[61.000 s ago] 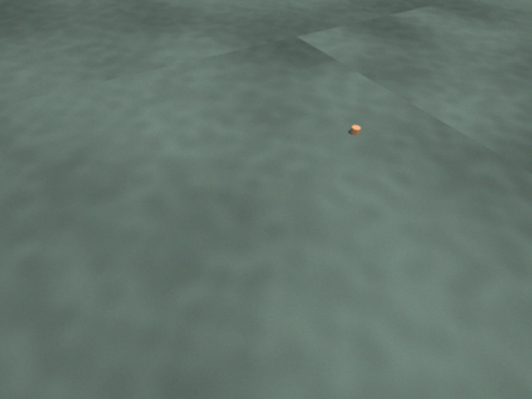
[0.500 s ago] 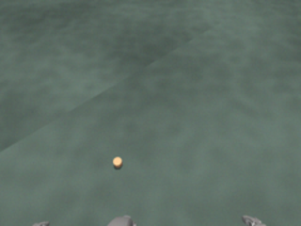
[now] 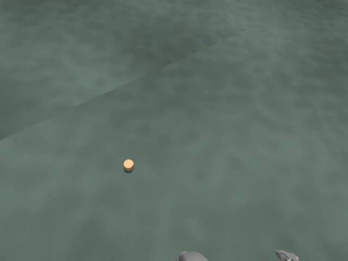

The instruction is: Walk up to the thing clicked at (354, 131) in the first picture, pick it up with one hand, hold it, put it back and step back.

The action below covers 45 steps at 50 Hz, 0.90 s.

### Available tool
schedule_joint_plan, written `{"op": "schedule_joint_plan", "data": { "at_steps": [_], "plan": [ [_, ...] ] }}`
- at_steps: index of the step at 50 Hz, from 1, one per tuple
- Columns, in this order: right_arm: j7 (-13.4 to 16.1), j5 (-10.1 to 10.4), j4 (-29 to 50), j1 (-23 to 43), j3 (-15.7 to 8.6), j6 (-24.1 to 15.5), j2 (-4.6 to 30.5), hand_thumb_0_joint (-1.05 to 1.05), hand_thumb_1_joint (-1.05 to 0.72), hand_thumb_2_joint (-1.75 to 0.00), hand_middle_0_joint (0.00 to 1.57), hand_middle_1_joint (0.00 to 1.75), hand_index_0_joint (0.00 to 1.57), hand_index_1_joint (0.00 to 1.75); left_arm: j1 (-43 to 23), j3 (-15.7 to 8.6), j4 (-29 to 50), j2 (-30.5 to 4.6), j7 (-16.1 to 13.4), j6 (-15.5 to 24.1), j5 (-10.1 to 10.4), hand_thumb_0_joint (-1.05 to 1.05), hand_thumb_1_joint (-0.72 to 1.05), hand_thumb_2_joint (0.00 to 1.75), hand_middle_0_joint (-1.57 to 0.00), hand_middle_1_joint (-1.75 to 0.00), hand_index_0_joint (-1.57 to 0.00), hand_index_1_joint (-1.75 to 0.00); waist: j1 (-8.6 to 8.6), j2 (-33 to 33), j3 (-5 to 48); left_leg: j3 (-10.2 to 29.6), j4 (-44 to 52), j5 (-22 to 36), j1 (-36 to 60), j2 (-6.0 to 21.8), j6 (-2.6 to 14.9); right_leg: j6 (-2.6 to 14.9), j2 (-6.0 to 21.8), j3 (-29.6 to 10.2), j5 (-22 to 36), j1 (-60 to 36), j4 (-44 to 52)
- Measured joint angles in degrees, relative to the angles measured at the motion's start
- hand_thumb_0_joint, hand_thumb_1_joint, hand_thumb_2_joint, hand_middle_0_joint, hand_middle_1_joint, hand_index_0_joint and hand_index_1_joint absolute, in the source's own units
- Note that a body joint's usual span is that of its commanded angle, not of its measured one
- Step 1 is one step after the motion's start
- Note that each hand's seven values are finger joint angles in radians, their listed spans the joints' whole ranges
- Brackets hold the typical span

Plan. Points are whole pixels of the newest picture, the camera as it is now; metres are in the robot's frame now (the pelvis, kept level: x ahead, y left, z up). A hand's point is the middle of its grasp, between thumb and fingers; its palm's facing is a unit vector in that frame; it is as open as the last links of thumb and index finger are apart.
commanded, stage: step back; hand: left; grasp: from above
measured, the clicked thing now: (128, 165) +0.71 +0.18 -0.75
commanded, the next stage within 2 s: none
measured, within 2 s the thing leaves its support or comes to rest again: neither
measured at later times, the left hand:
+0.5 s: hand out of the picture -0.03 +0.21 -0.13, palm faces -0.01 -0.90 -0.44, open 7.4 cm
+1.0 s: hand out of the picture -0.27 +0.18 -0.17, palm faces -0.01 -0.92 -0.40, open 7.4 cm
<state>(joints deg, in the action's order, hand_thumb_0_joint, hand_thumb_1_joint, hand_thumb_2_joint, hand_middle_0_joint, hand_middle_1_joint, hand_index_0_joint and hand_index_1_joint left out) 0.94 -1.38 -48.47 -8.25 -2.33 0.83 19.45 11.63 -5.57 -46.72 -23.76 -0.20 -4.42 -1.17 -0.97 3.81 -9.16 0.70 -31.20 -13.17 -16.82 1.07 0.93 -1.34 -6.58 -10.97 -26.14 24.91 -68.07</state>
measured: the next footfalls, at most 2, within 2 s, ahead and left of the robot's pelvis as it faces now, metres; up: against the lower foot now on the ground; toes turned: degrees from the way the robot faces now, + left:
right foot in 0.18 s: -0.05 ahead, -0.15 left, +0.00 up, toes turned -1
left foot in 0.60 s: -0.19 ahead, +0.06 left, +0.00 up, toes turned +2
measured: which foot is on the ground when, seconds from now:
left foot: down 0.00-0.22, up 0.24-0.58, down 0.60-1.00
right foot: up 0.00-0.16, down 0.18-0.62, up 0.64-0.94, down 0.96-1.00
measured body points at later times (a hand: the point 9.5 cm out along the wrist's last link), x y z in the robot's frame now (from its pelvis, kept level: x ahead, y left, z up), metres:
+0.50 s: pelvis -0.16 -0.06 -0.01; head -0.10 -0.07 +0.44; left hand -0.03 +0.26 -0.10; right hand -0.11 -0.38 -0.14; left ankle -0.21 +0.08 -0.68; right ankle -0.09 -0.15 -0.74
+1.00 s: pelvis -0.34 -0.10 -0.03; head -0.29 -0.10 +0.42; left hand -0.27 +0.23 -0.14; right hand -0.18 -0.42 -0.12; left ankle -0.23 +0.06 -0.73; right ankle -0.36 -0.23 -0.74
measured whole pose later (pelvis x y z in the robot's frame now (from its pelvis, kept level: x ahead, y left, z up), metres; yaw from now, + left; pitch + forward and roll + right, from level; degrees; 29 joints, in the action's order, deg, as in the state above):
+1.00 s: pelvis -0.34 -0.10 -0.03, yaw -1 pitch -3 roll -2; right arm 0.9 -1.5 -45.6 -3.5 -3.0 2.2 24.6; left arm 10.9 -4.6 -51.6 -22.1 0.2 -2.8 -1.6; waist -1.1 -2.5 -10.4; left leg 1.7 -42.1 -13.0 -26.2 6.9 -0.2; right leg -0.4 -2.3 -0.8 -24.2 12.7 -39.7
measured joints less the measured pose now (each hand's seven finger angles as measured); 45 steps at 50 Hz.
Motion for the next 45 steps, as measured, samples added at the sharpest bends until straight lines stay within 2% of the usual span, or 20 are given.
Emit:
{"op": "schedule_joint_plan", "data": {
  "at_steps": [4, 8, 10, 11, 12, 14, 15, 17, 20, 24, 27, 29, 31, 32, 34, 36, 38, 40, 43, 45],
  "plan": [
    [0.4, 0.2, 2.2, 2.1, -0.2, -0.3, 0.5, 0.01, -0.90, -0.90, 0.21, 0.30, 0.21, 0.30, 1.4, -0.1, -0.8, -0.4, 0.0, -0.1, -0.1, 0.00, 0.90, 0.90, -0.20, -0.30, -0.20, -0.30, -0.20, -0.3, -1.3, -1.9, -2.0, 0.9, -2.2, 1.1, -0.18, -1.22, 2.7, 2.1, -2.6, -4.2, 8.9],
    [0.2, 0.0, 3.6, 3.4, -0.2, 0.3, 2.0, 0.01, -0.90, -0.90, 0.21, 0.30, 0.21, 0.30, 1.1, 0.1, -1.3, -0.1, 0.6, 0.2, -0.2, 0.00, 0.90, 0.90, -0.20, -0.30, -0.20, -0.30, -0.11, -1.6, -1.7, -3.1, -5.9, 1.2, -5.6, 2.5, -1.36, -0.09, 5.8, 6.2, -0.7, -8.8, 22.8],
    [0.1, 0.3, 3.3, 3.9, -0.6, 1.0, 3.5, 0.01, -0.90, -0.90, 0.21, 0.30, 0.21, 0.30, 0.3, 0.1, -2.0, 1.2, 1.0, 0.8, -0.4, 0.00, 0.91, 0.90, -0.20, -0.30, -0.20, -0.30, 0.31, -4.6, -2.3, -1.8, -8.4, 1.4, -7.4, 4.0, -2.04, 1.20, 4.9, 8.5, 3.5, -10.5, 27.4],
    [0.2, 0.5, 2.8, 3.7, -1.1, 1.5, 4.3, 0.01, -0.90, -0.90, 0.21, 0.30, 0.21, 0.30, 0.0, 0.3, -2.1, 2.2, 1.3, 1.0, -0.7, 0.00, 0.91, 0.90, -0.20, -0.30, -0.20, -0.30, 1.00, -6.9, -2.4, 0.3, -9.5, 0.5, -8.2, 4.5, -1.37, 1.72, 3.8, 10.0, 4.2, -10.8, 27.7],
    [0.5, 0.8, 2.1, 3.1, -1.4, 2.0, 4.5, 0.01, -0.90, -0.90, 0.21, 0.30, 0.21, 0.30, 0.4, 0.6, -1.8, 2.8, 1.7, 1.1, -0.9, 0.00, 0.91, 0.90, -0.20, -0.30, -0.20, -0.30, 1.20, -7.5, -1.7, 2.3, -11.7, -4.4, -9.5, 3.1, -1.03, 2.12, 3.8, 10.6, 4.4, -10.1, 27.4],
    [1.0, 1.1, 0.7, 1.5, -1.7, 2.7, 4.0, 0.01, -0.90, -0.90, 0.21, 0.30, 0.21, 0.30, 1.4, 1.1, -0.9, 2.9, 2.1, 1.0, -1.4, 0.00, 0.90, 0.90, -0.20, -0.30, -0.20, -0.30, -0.30, -5.7, 0.1, 4.0, -21.1, -12.9, -11.9, -1.8, -1.09, 2.98, 5.6, 9.1, 5.1, -8.4, 27.1],
    [0.9, 1.2, 0.1, 0.8, -1.6, 2.7, 3.9, 0.01, -0.90, -0.90, 0.21, 0.30, 0.21, 0.30, 1.6, 1.2, -0.7, 3.1, 2.0, 0.8, -1.5, 0.00, 0.90, 0.90, -0.20, -0.30, -0.20, -0.30, -0.92, -4.8, 0.7, 4.4, -25.7, -13.9, -12.5, -3.8, -0.91, 3.19, 6.4, 8.3, 6.2, -8.1, 28.1],
    [0.8, 1.4, -0.5, -1.1, -1.5, 2.4, 4.3, 0.01, -0.90, -0.90, 0.21, 0.30, 0.21, 0.30, 1.5, 1.3, -0.5, 3.6, 1.7, 0.5, -1.6, 0.00, 0.90, 0.90, -0.20, -0.30, -0.21, -0.30, -0.68, -4.7, 1.6, 6.2, -32.2, -13.0, -13.0, -6.6, -0.78, 3.03, 7.3, 8.4, 8.9, -7.8, 31.3],
    [1.0, 1.3, -1.0, -3.8, -1.2, 1.6, 4.6, 0.01, -0.90, -0.90, 0.21, 0.30, 0.21, 0.30, 0.2, 1.0, 0.6, 3.8, 1.2, 0.5, -1.8, 0.01, 0.90, 0.90, -0.21, -0.30, -0.21, -0.31, 0.15, -5.0, 2.2, 7.0, -35.3, -12.3, -11.3, -7.7, -1.62, 3.23, 7.5, 9.6, 11.9, -6.1, 34.0],
    [1.2, 0.8, -2.1, -6.0, -0.8, 1.4, 4.2, 0.01, -0.90, -0.90, 0.21, 0.30, 0.21, 0.30, -2.9, 0.9, 3.5, 3.5, 0.1, 1.3, -1.8, 0.00, 0.90, 0.90, -0.20, -0.30, -0.21, -0.31, 1.22, -5.1, 0.8, 5.4, -28.7, -15.5, -5.8, -6.1, -2.65, 3.72, 7.5, 12.3, 14.2, -3.6, 34.3],
    [1.0, 0.4, -2.4, -6.3, -0.5, 1.3, 3.2, 0.01, -0.90, -0.90, 0.21, 0.30, 0.21, 0.30, -5.2, 1.0, 5.4, 3.0, -0.5, 1.5, -1.6, 0.00, 0.90, 0.90, -0.20, -0.30, -0.21, -0.30, 1.81, -4.1, -0.8, 2.8, -18.7, -16.3, -1.3, -4.1, -2.19, 3.77, 8.2, 14.2, 15.2, -1.4, 32.8],
    [0.6, 0.3, -2.2, -6.4, -0.4, 0.9, 2.5, 0.01, -0.90, -0.90, 0.21, 0.30, 0.21, 0.30, -6.6, 1.3, 6.1, 2.6, -0.5, 1.1, -1.2, 0.00, 0.90, 0.90, -0.20, -0.30, -0.20, -0.30, 2.26, -3.1, -1.5, 1.2, -10.3, -12.3, 1.9, -3.1, -1.21, 3.55, 8.8, 15.3, 15.5, 0.5, 30.7],
    [0.4, -0.1, -2.5, -5.5, -0.5, 0.7, 1.0, 0.01, -0.90, -0.90, 0.21, 0.30, 0.21, 0.30, -7.8, 1.3, 5.7, 1.6, -0.3, 0.4, -0.8, 0.00, 0.90, 0.90, -0.20, -0.30, -0.20, -0.30, 1.88, 0.6, -2.8, -0.7, -6.6, -8.4, 3.4, -4.7, -0.20, 3.11, 10.6, 13.9, 15.6, 2.1, 28.1],
    [0.2, -0.4, -2.4, -5.4, -0.3, 0.7, 0.5, 0.01, -0.90, -0.90, 0.21, 0.30, 0.21, 0.30, -7.8, 1.2, 5.2, 1.6, -0.3, -0.1, -0.6, 0.00, 0.90, 0.90, -0.20, -0.30, -0.20, -0.30, 1.40, 1.8, -2.8, -1.5, -6.8, -8.1, 3.3, -5.1, 0.07, 3.02, 10.3, 12.4, 12.0, 2.9, 26.4],
    [-0.3, -0.8, -1.9, -5.5, 0.0, 0.9, 0.8, 0.01, -0.90, -0.90, 0.21, 0.30, 0.21, 0.30, -6.8, 1.4, 3.6, 2.6, -0.1, -1.0, -0.5, 0.00, 0.90, 0.90, -0.20, -0.30, -0.20, -0.30, 2.41, 0.3, -1.7, -0.5, -7.9, -7.9, 1.8, -3.4, 0.59, 2.41, 6.4, 9.6, 0.8, 4.9, 17.5],
    [0.0, -1.2, -1.7, -5.4, 0.1, 0.8, 1.0, 0.01, -0.90, -0.90, 0.21, 0.30, 0.21, 0.30, -5.9, 1.4, 2.3, 3.0, 0.4, -1.5, -0.3, 0.00, 0.90, 0.90, -0.20, -0.30, -0.20, -0.30, 3.26, -1.4, -0.6, 1.2, -7.0, -6.4, 1.0, -1.6, 0.60, 2.12, 2.6, 6.7, -2.9, 5.8, 6.8],
    [0.3, -1.3, -1.5, -4.9, 0.3, 0.9, 0.8, 0.01, -0.90, -0.90, 0.21, 0.30, 0.21, 0.30, -4.5, 1.1, 1.9, 2.6, 0.7, -1.4, 0.1, 0.00, 0.90, 0.90, -0.20, -0.30, -0.20, -0.30, 2.32, -1.3, 0.9, 1.0, -4.8, -4.2, 0.3, -0.5, 0.16, 2.12, 0.6, 3.6, -1.9, 5.7, -0.2],
    [0.4, -1.1, -0.9, -3.7, 0.3, 0.7, 0.9, 0.01, -0.90, -0.90, 0.21, 0.30, 0.21, 0.30, -3.1, 0.6, 1.6, 1.8, 0.8, -1.0, 0.1, 0.00, 0.90, 0.90, -0.20, -0.30, -0.20, -0.30, 1.38, -0.8, 1.6, 0.6, -3.7, -2.5, -1.0, 0.3, -0.24, 1.40, 0.3, 2.2, -1.3, 4.0, -2.7],
    [0.5, -0.8, 0.8, -1.1, 0.0, 0.5, 1.5, 0.01, -0.90, -0.90, 0.21, 0.30, 0.21, 0.30, -1.6, 0.1, 0.7, 0.6, 0.4, -0.5, -0.2, 0.00, 0.90, 0.90, -0.20, -0.30, -0.20, -0.30, 0.24, -0.5, 1.1, -0.1, -3.9, -0.7, -3.3, 1.4, -0.45, -0.17, 2.2, 2.6, -2.5, -0.6, 2.3],
    [0.5, -0.8, 2.1, 1.0, -0.1, 0.4, 2.2, 0.01, -0.90, -0.90, 0.21, 0.30, 0.21, 0.30, -0.8, 0.3, -0.2, 0.0, 0.3, 0.0, -0.2, 0.00, 0.90, 0.90, -0.20, -0.30, -0.20, -0.30, -0.51, -0.8, 0.4, -0.9, -5.1, -0.1, -5.0, 2.4, -0.67, -0.56, 4.4, 4.4, -3.3, -4.4, 10.5]
  ]
}}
